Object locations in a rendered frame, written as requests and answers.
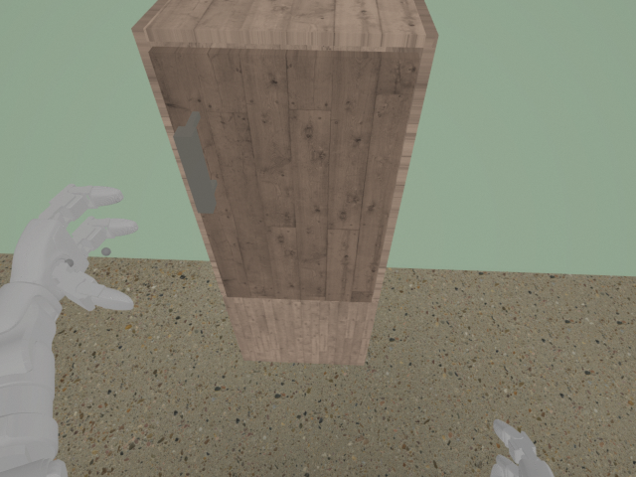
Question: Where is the cupboard door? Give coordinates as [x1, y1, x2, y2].
[148, 47, 420, 303]

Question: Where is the handle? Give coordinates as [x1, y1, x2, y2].
[173, 111, 218, 214]

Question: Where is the robot left hand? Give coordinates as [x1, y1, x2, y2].
[10, 184, 138, 311]

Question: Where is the robot left forearm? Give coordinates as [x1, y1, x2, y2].
[0, 282, 63, 472]

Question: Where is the robot right hand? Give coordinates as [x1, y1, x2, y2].
[490, 419, 555, 477]

